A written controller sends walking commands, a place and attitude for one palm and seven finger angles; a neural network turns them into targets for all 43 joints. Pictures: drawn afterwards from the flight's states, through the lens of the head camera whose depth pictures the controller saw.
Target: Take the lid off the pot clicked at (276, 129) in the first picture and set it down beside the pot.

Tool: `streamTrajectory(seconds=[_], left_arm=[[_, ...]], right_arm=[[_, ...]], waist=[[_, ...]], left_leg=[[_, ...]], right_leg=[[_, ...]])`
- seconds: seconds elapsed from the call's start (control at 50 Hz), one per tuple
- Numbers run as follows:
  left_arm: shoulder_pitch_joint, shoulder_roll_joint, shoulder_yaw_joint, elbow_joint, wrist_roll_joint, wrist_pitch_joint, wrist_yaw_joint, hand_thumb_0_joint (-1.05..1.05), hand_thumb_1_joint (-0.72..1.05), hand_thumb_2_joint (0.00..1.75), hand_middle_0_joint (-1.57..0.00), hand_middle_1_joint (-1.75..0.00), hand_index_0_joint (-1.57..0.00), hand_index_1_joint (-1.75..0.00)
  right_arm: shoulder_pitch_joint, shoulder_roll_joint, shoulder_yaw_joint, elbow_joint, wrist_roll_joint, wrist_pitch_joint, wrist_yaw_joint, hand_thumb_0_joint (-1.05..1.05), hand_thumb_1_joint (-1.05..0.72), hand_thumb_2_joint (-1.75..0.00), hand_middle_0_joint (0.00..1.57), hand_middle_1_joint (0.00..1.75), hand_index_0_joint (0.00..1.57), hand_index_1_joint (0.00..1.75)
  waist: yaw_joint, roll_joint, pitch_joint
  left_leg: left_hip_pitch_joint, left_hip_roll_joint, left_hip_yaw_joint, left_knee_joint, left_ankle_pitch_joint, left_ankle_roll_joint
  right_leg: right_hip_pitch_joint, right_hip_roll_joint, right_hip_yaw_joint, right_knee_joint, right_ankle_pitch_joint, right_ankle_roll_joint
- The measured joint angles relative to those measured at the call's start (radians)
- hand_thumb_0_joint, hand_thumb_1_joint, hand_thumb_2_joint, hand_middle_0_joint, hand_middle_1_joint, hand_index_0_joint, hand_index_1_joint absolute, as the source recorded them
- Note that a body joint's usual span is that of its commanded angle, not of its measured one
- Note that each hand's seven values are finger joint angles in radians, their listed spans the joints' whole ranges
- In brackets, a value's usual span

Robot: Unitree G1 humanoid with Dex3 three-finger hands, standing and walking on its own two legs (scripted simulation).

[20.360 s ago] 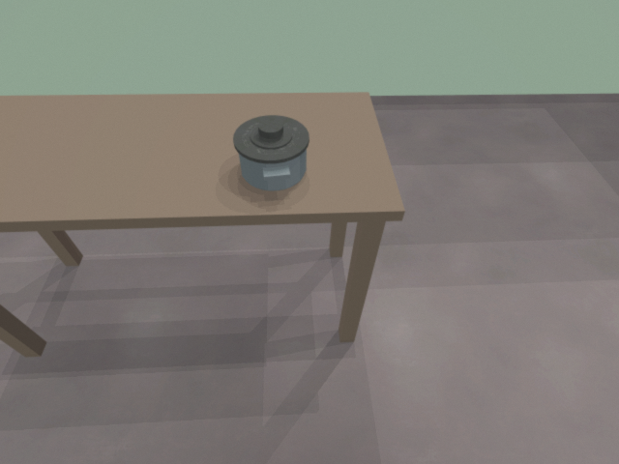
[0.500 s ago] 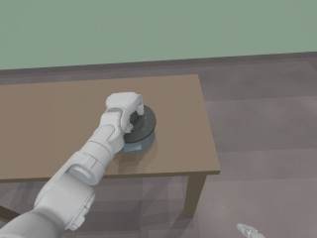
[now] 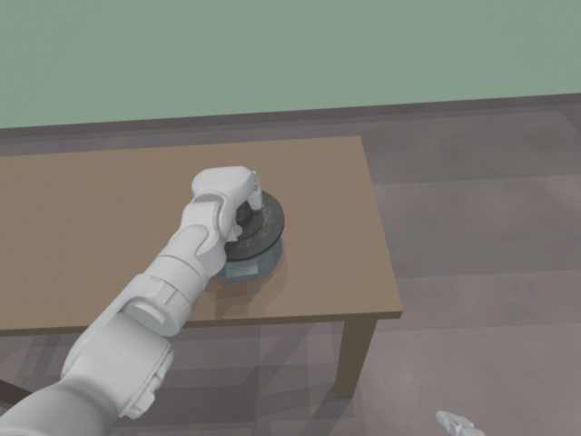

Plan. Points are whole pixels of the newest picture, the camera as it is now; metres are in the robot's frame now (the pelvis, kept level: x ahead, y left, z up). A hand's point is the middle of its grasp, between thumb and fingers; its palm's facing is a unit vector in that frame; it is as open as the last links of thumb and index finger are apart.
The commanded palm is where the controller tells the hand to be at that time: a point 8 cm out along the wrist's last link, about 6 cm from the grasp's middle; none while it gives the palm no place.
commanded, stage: lift the lid straight up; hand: left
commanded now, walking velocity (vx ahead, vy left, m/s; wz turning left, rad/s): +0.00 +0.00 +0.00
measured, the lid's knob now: (236, 213) +0.46 +0.09 +0.03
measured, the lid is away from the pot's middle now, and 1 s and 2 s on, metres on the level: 0.00 0.01 0.02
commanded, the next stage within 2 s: move the lid sideways beside the pot in 1.86 s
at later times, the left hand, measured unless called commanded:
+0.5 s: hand (232, 201) +0.43 +0.08 +0.09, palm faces -0.26 -0.05 -0.97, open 7.8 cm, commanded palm +0.41 +0.09 +0.17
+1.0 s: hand (227, 180) +0.43 +0.08 +0.14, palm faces -0.21 -0.03 -0.98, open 7.8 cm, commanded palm +0.41 +0.09 +0.21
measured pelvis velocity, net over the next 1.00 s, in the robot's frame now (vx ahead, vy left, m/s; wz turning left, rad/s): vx -0.01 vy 0.00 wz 0.02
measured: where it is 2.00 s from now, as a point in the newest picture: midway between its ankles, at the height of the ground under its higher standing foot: outside the picture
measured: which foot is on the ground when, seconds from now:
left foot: down 0.00-1.00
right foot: down 0.00-1.00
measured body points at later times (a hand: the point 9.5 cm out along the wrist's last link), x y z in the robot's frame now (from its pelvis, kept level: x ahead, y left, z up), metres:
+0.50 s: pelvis +0.00 +0.00 +0.00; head +0.02 -0.04 +0.45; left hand +0.44 +0.08 +0.15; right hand +0.15 -0.23 -0.13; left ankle +0.00 +0.08 -0.74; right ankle -0.03 -0.10 -0.74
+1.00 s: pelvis -0.01 +0.00 +0.00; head +0.00 -0.04 +0.45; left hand +0.43 +0.08 +0.19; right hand +0.16 -0.23 -0.12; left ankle +0.00 +0.08 -0.74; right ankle -0.03 -0.10 -0.74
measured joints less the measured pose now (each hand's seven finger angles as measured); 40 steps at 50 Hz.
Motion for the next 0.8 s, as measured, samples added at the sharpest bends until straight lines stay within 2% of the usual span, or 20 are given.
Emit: streamTrajectory(seconds=[0.08, 0.24, 0.3, 0.4, 0.54, 0.66, 0.8], left_arm=[[0.005, 0.003, -0.018, -0.019, -0.003, 0.005, 0.0, 0.01, 0.13, 0.96, -0.62, -0.88, -0.69, -0.91], [-0.011, 0.008, -0.009, -0.043, -0.004, 0.003, -0.005, 0.02, 0.13, 0.96, -0.63, -0.87, -0.7, -0.91], [-0.012, 0.009, 0.003, -0.053, -0.004, 0.021, -0.004, 0.02, 0.13, 0.96, -0.63, -0.87, -0.7, -0.91], [-0.017, 0.01, -0.022, -0.08, -0.01, 0.062, -0.039, 0.02, 0.13, 0.96, -0.62, -0.87, -0.69, -0.91], [-0.021, 0.013, -0.041, -0.136, -0.015, 0.047, -0.069, 0.02, 0.13, 0.96, -0.63, -0.87, -0.7, -0.91], [-0.042, 0.005, -0.046, -0.144, -0.012, 0.073, -0.068, 0.02, 0.13, 0.96, -0.63, -0.87, -0.7, -0.91], [-0.064, 0.02, -0.049, -0.155, -0.019, 0.092, -0.109, 0.02, 0.13, 0.96, -0.63, -0.87, -0.7, -0.91]], right_arm=[[0.004, -0.002, -0.005, -0.001, 0.003, -0.005, 0.007, 0.01, -0.91, -0.9, 0.19, 0.3, 0.2, 0.3], [-0.007, 0.001, 0.003, 0.005, 0.001, -0.027, 0.003, 0.01, -0.91, -0.9, 0.19, 0.3, 0.2, 0.3], [-0.009, 0.001, 0.004, 0.006, 0.001, -0.023, 0.011, 0.01, -0.91, -0.9, 0.19, 0.3, 0.2, 0.3], [-0.021, -0.002, 0.006, -0.001, 0.005, -0.008, 0.025, 0.01, -0.91, -0.9, 0.19, 0.3, 0.2, 0.3], [-0.047, -0.004, 0.01, -0.01, 0.005, -0.012, 0.022, 0.01, -0.91, -0.9, 0.19, 0.3, 0.2, 0.3], [-0.067, -0.001, 0.018, -0.011, 0.005, -0.008, 0.029, 0.01, -0.91, -0.9, 0.19, 0.3, 0.2, 0.3], [-0.078, 0.003, 0.028, -0.019, 0.006, -0.011, 0.022, 0.01, -0.91, -0.9, 0.19, 0.3, 0.2, 0.3]], waist=[[0.001, 0.005, 0.0], [0.001, 0.007, 0.009], [0.005, 0.012, 0.001], [0.009, 0.013, 0.0], [0.02, 0.016, 0.007], [0.028, 0.017, 0.006], [0.028, 0.018, 0.012]], left_leg=[[0.005, -0.002, -0.002, -0.002, 0.0, 0.001], [0.016, -0.005, -0.001, -0.013, 0.004, 0.001], [0.021, -0.004, 0.001, -0.017, 0.003, 0.001], [0.027, -0.006, -0.005, -0.014, 0.002, 0.001], [0.039, -0.011, -0.012, -0.019, 0.007, 0.001], [0.048, -0.011, -0.014, -0.024, 0.012, -0.002], [0.058, -0.01, -0.018, -0.031, 0.02, -0.004]], right_leg=[[0.007, -0.002, -0.002, -0.002, -0.001, 0.001], [0.014, -0.004, 0.0, -0.007, 0.0, 0.002], [0.019, -0.003, 0.002, -0.012, 0.001, 0.002], [0.027, -0.005, -0.004, -0.011, -0.002, 0.002], [0.04, -0.009, -0.01, -0.009, -0.003, 0.002], [0.047, -0.009, -0.013, -0.011, -0.001, 0.0], [0.058, -0.008, -0.016, -0.017, 0.005, -0.003]])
